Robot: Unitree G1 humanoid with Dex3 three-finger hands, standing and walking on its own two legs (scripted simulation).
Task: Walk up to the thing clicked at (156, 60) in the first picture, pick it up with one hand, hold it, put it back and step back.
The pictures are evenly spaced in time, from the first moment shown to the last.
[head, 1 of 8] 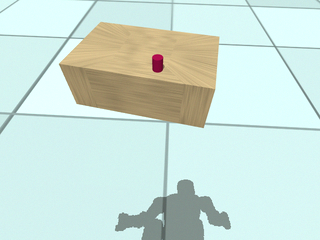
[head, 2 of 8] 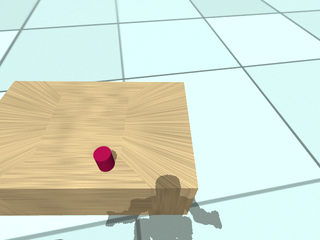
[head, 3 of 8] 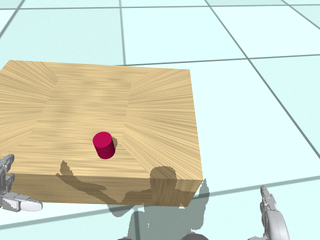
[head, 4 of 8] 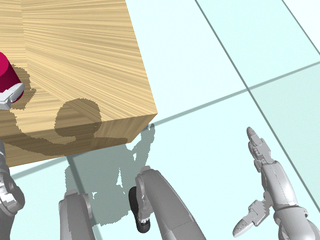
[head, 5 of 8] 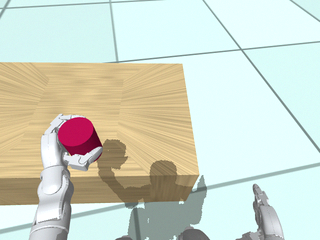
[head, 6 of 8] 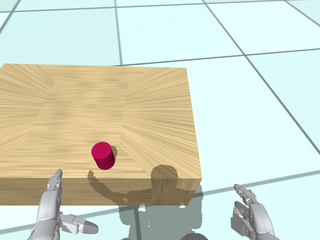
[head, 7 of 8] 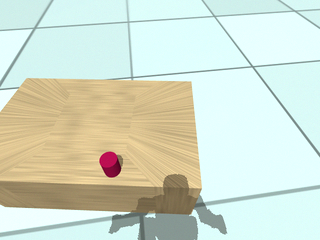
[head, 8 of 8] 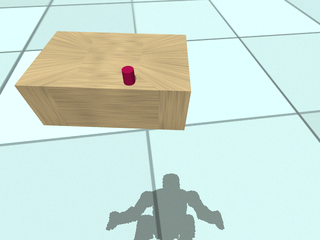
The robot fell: no
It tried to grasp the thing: yes
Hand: left
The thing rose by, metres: 0.31
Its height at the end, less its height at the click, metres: +0.00
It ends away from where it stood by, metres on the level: 0.04
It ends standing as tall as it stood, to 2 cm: yes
